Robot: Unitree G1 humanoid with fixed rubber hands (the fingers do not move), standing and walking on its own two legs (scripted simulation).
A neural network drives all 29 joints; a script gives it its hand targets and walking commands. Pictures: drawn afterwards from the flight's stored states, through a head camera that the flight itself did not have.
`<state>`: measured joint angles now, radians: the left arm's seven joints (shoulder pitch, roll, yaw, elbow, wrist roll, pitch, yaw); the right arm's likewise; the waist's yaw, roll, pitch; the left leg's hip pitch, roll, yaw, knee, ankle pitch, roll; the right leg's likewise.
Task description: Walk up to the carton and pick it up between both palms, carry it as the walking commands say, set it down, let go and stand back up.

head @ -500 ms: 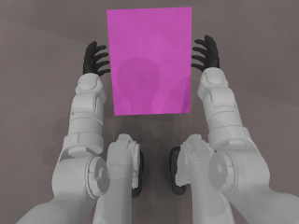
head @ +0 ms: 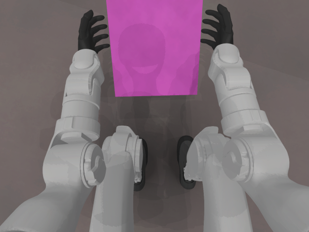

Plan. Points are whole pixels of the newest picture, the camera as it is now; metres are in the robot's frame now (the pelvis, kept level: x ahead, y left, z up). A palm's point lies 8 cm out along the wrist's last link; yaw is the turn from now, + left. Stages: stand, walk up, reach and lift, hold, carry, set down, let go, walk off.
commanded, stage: set down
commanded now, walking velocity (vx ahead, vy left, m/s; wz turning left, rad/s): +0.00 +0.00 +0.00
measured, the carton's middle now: (154, 40) +0.55 +0.03 -0.22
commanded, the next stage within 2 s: none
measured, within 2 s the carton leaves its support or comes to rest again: rests again in 1.66 s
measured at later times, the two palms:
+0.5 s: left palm (98, 53) +0.51 +0.18 -0.21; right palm (211, 46) +0.53 -0.12 -0.21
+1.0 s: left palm (101, 49) +0.53 +0.18 -0.23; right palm (211, 43) +0.55 -0.12 -0.23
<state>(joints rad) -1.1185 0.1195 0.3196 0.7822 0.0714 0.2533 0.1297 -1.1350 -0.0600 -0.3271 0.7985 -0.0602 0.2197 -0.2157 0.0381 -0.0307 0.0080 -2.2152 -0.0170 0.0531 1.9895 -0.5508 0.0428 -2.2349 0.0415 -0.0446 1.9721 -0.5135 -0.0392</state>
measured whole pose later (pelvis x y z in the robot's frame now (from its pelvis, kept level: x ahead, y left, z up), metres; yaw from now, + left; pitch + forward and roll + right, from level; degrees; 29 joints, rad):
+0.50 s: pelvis +0.00 +0.00 -0.05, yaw +0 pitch +39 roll +0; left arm -1.32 0.24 0.17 0.99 -0.08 0.18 0.14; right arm -1.35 -0.20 -0.21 1.02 0.07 0.16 -0.20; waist 0.03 -0.03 0.24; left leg -2.28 -0.02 0.06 2.17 -0.57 0.05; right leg -2.29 0.05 -0.04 2.15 -0.54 -0.03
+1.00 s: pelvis +0.00 +0.00 -0.07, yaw +0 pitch +34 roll +0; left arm -1.43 0.30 0.16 1.08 -0.11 0.16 0.08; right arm -1.46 -0.26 -0.20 1.12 0.10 0.14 -0.13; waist 0.03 -0.03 0.37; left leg -2.27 -0.02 0.07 2.27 -0.60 0.05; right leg -2.29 0.04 -0.05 2.25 -0.56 -0.04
